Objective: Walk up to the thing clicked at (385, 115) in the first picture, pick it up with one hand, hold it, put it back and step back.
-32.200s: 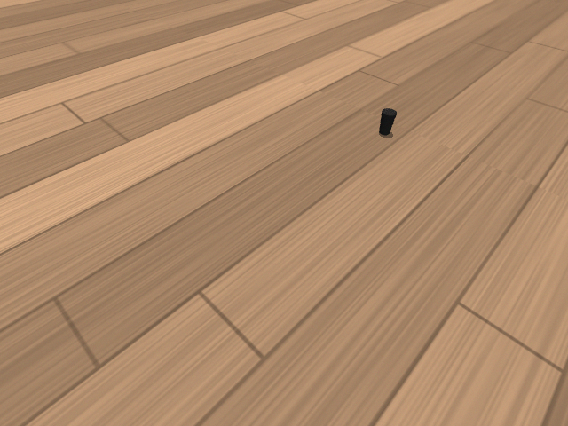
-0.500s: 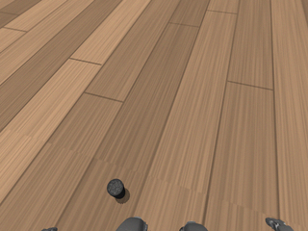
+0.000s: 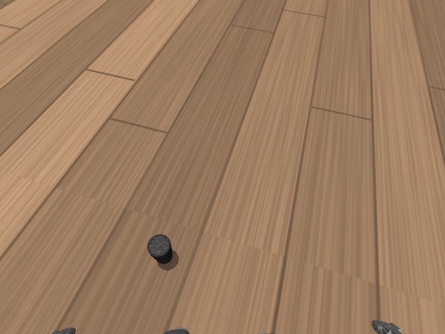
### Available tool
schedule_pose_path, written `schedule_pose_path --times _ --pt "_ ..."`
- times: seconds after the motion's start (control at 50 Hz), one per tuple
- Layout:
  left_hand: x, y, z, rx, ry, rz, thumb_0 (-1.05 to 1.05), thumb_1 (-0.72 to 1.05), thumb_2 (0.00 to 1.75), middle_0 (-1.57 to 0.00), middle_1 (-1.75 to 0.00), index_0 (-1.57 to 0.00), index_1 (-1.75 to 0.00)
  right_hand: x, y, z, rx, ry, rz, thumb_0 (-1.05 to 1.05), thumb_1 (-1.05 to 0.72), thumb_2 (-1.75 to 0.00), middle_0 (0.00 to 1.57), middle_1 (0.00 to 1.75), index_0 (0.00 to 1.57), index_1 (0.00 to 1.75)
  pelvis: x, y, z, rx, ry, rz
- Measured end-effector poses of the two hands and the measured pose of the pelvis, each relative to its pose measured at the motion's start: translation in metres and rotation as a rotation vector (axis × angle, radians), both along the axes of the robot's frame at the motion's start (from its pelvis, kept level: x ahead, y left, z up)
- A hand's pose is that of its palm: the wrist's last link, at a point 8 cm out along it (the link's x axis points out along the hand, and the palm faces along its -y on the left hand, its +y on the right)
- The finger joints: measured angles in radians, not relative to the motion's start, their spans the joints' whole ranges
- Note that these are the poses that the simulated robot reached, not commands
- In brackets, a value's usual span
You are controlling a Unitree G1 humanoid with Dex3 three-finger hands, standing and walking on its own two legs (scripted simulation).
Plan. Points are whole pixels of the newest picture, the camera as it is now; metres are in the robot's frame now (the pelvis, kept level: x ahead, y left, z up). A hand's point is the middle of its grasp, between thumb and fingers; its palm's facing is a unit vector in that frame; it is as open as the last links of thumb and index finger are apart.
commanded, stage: step back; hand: left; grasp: from the side
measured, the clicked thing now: (161, 251) +0.48 +0.25 -0.68
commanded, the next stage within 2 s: none
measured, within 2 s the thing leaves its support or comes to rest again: neither
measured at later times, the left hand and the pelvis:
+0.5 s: hand out of the picture -0.02 +0.29 -0.14, palm faces +0.02 -0.93 -0.37, open 7.4 cm; pelvis -0.13 +0.02 +0.01, yaw +1 degrees
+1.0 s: hand out of the picture -0.20 +0.24 -0.12, palm faces -0.02 -0.90 -0.43, open 7.4 cm; pelvis -0.30 -0.02 +0.01, yaw +0 degrees
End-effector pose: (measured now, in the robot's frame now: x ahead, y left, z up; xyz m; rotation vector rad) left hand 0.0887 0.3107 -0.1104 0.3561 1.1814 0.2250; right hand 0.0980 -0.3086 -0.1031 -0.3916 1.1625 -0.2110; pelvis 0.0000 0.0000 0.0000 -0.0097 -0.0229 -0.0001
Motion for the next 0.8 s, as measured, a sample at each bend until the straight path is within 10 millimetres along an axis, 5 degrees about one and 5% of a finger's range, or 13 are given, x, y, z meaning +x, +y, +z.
schedule_pose_path --times 0.16,0.26,0.36,0.48,0.6,0.8 --pt "-0.033 -0.015 0.020 0.008 -0.037 -0.015 0.01 0.90 0.90 -0.20 -0.30 -0.21 -0.30 -0.024 0.000 -0.007 0.046 -0.023 -0.016 0.00 -0.90 -0.90 0.20 0.30 0.21 0.30 -0.037 -0.003 0.007 0.021 -0.011 -0.007" --pt "-0.044 -0.006 0.027 0.025 -0.102 -0.026 0.01 0.90 0.90 -0.21 -0.30 -0.21 -0.30 -0.057 0.005 -0.007 0.029 0.006 0.011 0.00 -0.90 -0.90 0.20 0.30 0.21 0.30 -0.064 0.005 0.006 0.020 -0.003 0.014" --pt "-0.064 0.015 0.012 0.010 -0.149 -0.025 0.01 0.90 0.90 -0.21 -0.30 -0.21 -0.30 -0.098 0.016 -0.008 -0.007 0.028 0.032 0.00 -0.90 -0.90 0.20 0.30 0.21 0.30 -0.097 0.017 -0.006 0.027 -0.024 0.039" --pt "-0.110 0.022 0.007 -0.011 -0.083 0.007 0.01 0.91 0.90 -0.20 -0.30 -0.20 -0.30 -0.146 0.024 0.014 -0.010 0.032 0.017 0.00 -0.90 -0.90 0.20 0.30 0.21 0.30 -0.130 0.019 0.007 -0.008 -0.024 0.018" --pt "-0.172 0.020 0.004 -0.009 0.006 0.001 0.01 0.91 0.90 -0.20 -0.30 -0.20 -0.30 -0.170 0.014 0.025 -0.027 -0.029 0.001 0.00 -0.90 -0.90 0.20 0.30 0.21 0.30 -0.165 0.011 0.010 -0.013 -0.011 -0.022" --pt "-0.263 -0.019 0.003 0.013 0.063 -0.026 0.01 0.91 0.90 -0.20 -0.30 -0.20 -0.30 -0.227 -0.031 -0.002 -0.003 -0.096 -0.033 0.00 -0.90 -0.90 0.20 0.30 0.21 0.30 -0.241 -0.020 -0.006 -0.021 -0.030 -0.055"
